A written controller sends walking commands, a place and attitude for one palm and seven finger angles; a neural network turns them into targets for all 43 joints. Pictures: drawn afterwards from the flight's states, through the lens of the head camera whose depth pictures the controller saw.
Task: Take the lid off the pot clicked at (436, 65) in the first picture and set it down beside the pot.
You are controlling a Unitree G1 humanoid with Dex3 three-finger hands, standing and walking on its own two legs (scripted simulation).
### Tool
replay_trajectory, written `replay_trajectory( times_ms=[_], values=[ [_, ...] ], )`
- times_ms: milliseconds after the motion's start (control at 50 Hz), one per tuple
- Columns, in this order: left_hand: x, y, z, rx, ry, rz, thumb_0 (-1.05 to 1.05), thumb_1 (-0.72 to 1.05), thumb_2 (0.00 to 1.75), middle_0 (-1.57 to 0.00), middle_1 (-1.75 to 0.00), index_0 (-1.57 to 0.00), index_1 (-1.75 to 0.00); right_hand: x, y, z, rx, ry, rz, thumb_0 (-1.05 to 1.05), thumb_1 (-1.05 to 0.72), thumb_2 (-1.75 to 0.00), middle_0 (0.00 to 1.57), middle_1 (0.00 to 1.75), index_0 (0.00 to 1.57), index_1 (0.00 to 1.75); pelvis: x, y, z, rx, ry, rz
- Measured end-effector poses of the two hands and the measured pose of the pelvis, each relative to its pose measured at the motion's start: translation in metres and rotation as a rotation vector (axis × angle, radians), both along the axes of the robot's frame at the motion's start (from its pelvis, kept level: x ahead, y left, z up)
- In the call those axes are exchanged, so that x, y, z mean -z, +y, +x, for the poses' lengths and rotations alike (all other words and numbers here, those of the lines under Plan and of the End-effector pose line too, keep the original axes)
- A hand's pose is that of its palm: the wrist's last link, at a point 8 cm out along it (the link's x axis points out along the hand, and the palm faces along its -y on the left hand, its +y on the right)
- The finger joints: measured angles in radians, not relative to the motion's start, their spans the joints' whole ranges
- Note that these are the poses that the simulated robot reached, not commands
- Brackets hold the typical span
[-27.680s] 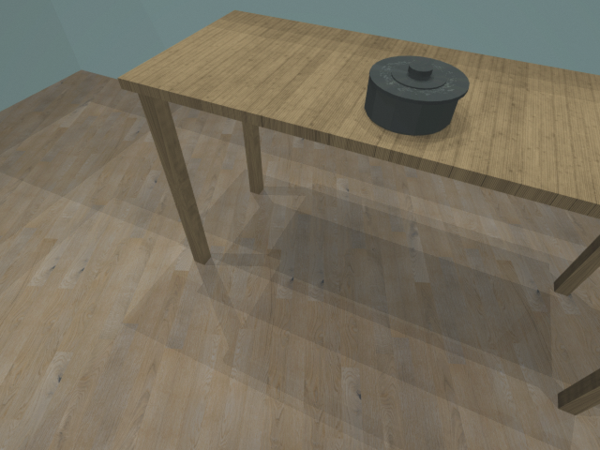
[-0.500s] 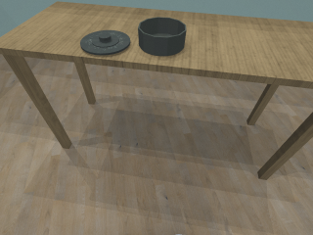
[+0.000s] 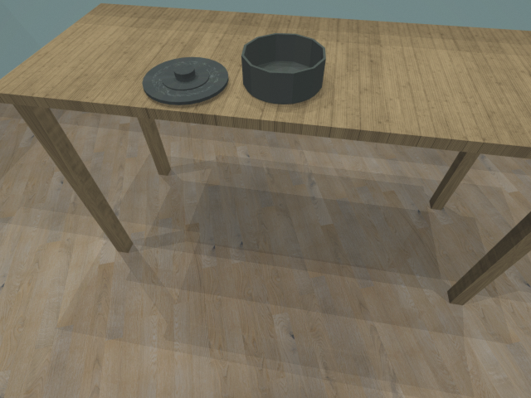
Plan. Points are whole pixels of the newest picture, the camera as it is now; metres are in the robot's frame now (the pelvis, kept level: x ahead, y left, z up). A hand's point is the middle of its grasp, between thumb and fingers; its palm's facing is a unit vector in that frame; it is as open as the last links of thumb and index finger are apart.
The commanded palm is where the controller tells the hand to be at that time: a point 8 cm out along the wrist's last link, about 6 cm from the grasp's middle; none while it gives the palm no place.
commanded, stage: stop stepping back and stand still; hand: left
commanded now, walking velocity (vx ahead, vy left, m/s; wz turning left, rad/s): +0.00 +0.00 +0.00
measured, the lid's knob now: (184, 71) +0.80 +0.24 +0.07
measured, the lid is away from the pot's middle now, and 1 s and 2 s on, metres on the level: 0.24 0.24 0.24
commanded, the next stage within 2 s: let the arm hang, fingers relaxed in 0.04 s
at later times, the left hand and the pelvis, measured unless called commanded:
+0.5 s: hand out of the picture +0.05 +0.19 -0.17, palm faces +0.01 -0.98 -0.21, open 7.3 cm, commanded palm none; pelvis +0.01 +0.01 +0.00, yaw -1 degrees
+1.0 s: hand out of the picture +0.03 +0.19 -0.18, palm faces +0.00 -0.98 -0.20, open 7.3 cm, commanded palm none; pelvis +0.01 +0.01 +0.00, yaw -2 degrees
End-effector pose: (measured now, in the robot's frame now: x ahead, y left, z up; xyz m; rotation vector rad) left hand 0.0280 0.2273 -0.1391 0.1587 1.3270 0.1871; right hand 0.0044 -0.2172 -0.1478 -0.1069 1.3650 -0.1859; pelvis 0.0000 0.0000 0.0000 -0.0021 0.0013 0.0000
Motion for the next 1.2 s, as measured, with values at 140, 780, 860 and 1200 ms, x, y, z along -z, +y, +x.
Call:
replay_trajectory(
  times_ms=[140,780,860,1200],
  values=[
    [-0.004,0.005,0.043,0.048,-0.091,0.003,0.01,0.92,0.89,-0.2,-0.3,-0.2,-0.3,-0.001,0.003,-0.003,0.024,-0.007,0.0,0.01,-0.93,-0.9,0.2,0.3,0.2,0.3,0.0,0.002,0.002,0.009,-0.008,0.0],
    [0.006,0.005,-0.006,0.02,0.08,-0.024,0.01,0.92,0.89,-0.2,-0.3,-0.2,-0.3,-0.001,0.019,-0.015,0.058,0.055,0.01,0.0,-0.9,-0.9,0.2,0.3,0.2,0.3,0.0,0.011,0.012,0.029,-0.008,-0.006],
    [0.006,0.005,-0.006,0.022,0.08,-0.025,0.01,0.92,0.89,-0.2,-0.3,-0.2,-0.3,-0.001,0.02,-0.013,0.059,0.049,0.009,0.0,-0.9,-0.9,0.2,0.3,0.2,0.3,0.0,0.011,0.013,0.03,-0.01,-0.006],
    [0.006,0.009,0.005,0.034,0.053,-0.018,0.01,0.92,0.89,-0.2,-0.3,-0.2,-0.3,-0.001,0.023,-0.02,0.07,0.066,0.011,0.0,-0.9,-0.9,0.2,0.3,0.2,0.3,0.0,0.013,0.012,0.032,-0.01,-0.007]
  ],
)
